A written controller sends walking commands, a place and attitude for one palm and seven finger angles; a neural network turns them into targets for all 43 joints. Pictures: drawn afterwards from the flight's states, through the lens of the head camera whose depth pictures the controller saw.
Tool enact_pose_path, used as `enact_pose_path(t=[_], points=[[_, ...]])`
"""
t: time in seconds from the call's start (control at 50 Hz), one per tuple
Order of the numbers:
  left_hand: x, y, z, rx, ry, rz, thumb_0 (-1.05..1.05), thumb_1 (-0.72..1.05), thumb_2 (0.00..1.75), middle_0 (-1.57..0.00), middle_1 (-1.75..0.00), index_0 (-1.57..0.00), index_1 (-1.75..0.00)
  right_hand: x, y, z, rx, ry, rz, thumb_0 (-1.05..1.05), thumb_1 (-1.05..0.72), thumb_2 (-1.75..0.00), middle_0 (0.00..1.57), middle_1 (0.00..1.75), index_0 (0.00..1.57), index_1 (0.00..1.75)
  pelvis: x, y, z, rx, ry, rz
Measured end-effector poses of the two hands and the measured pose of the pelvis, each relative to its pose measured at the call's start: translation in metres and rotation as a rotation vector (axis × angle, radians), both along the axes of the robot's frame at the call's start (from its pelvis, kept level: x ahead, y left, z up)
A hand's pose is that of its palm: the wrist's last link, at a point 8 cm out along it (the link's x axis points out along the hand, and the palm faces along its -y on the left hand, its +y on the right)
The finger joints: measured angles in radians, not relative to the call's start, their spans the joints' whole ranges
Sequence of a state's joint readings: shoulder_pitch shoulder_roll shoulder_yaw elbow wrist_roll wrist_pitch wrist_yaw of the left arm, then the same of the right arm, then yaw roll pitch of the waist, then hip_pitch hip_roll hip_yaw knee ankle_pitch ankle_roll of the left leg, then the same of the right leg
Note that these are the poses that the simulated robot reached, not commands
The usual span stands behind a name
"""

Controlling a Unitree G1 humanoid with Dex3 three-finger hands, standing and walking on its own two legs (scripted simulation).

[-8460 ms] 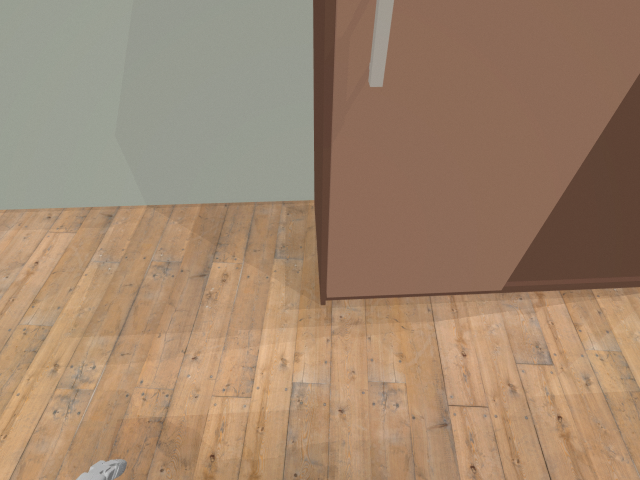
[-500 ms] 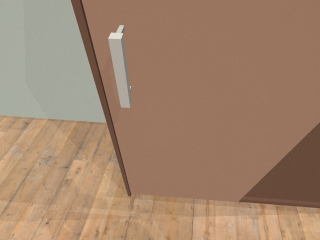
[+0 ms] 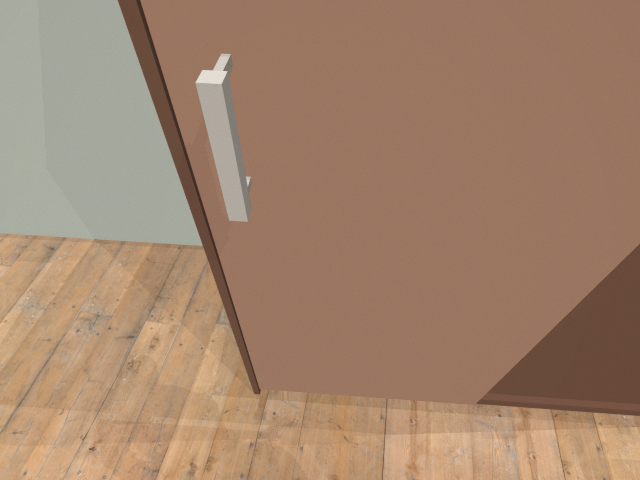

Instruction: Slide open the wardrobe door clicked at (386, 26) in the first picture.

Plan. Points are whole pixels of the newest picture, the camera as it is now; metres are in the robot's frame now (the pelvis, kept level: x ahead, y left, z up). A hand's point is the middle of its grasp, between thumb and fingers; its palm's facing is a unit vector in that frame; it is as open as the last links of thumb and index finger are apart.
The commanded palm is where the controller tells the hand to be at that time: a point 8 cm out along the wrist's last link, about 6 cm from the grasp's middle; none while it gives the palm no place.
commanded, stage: look again from close up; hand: left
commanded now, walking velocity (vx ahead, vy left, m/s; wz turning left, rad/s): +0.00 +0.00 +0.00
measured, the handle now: (232, 144) +0.43 +0.13 +0.20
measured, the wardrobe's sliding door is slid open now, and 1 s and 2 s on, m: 0.00 0.00 0.00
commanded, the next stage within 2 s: raise the hand with hooked fingers in 0.90 s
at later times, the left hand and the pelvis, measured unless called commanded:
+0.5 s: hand out of the picture +0.00 +0.15 -0.18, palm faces +0.03 -0.98 -0.18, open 7.3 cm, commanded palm none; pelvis +0.01 -0.02 +0.00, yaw +1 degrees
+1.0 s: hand out of the picture +0.00 +0.13 -0.17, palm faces +0.05 -0.98 -0.20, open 7.3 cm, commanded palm +0.09 +0.18 -0.07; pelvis +0.01 -0.04 +0.00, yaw +1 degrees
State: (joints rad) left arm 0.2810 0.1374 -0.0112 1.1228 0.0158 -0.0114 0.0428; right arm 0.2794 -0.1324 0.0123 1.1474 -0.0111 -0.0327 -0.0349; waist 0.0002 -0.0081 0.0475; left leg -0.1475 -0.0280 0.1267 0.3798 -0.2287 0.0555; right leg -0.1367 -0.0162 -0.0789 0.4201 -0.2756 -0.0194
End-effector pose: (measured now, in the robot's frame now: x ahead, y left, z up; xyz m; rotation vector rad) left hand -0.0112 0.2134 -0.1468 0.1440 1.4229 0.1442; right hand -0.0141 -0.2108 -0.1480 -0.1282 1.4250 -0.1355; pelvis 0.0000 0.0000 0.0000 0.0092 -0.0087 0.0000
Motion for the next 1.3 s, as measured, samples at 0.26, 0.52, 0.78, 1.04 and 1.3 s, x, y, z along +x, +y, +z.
enact_pose_path(t=[0.26, 0.52, 0.78, 1.04, 1.3], points=[[0.001, -0.01, 0.0, -0.003, 0.0, 0.01, 0.0, 0.92, 0.9, -0.2, -0.3, -0.2, -0.3, 0.01, -0.012, 0.001, -0.009, -0.008, 0.008, 0.01, -0.92, -0.9, 0.2, 0.3, 0.2, 0.3, 0.005, -0.009, 0.0, 0.002, -0.002, 0.005], [0.002, -0.019, 0.001, 0.0, -0.003, 0.017, 0.0, 0.91, 0.9, -0.2, -0.3, -0.2, -0.3, 0.017, -0.024, 0.001, -0.012, -0.011, 0.018, 0.01, -0.92, -0.9, 0.19, 0.3, 0.2, 0.3, 0.007, -0.019, 0.001, 0.005, -0.001, 0.009], [0.005, -0.027, 0.003, 0.008, -0.012, 0.022, 0.0, 0.91, 0.9, -0.2, -0.3, -0.2, -0.3, 0.021, -0.034, -0.001, -0.009, -0.011, 0.024, 0.01, -0.92, -0.9, 0.19, 0.3, 0.2, 0.3, 0.009, -0.03, 0.001, 0.008, -0.002, 0.014], [0.009, -0.033, 0.009, 0.033, -0.052, 0.067, 0.01, 0.92, 0.9, -0.2, -0.3, -0.2, -0.3, 0.026, -0.047, -0.002, -0.012, -0.042, 0.027, 0.01, -0.93, -0.9, 0.2, 0.3, 0.2, 0.3, 0.007, -0.039, -0.001, 0.003, 0.004, 0.013], [0.185, -0.034, 0.173, -0.101, -1.443, -0.179, 0.01, 0.77, 0.83, -0.21, -0.41, -0.21, -0.4, 0.164, -0.094, 0.052, -0.117, -0.863, 0.088, 0.01, -0.91, -0.9, 0.2, 0.3, 0.2, 0.3, -0.025, -0.044, -0.035, 0.024, 0.118, 0.009]])
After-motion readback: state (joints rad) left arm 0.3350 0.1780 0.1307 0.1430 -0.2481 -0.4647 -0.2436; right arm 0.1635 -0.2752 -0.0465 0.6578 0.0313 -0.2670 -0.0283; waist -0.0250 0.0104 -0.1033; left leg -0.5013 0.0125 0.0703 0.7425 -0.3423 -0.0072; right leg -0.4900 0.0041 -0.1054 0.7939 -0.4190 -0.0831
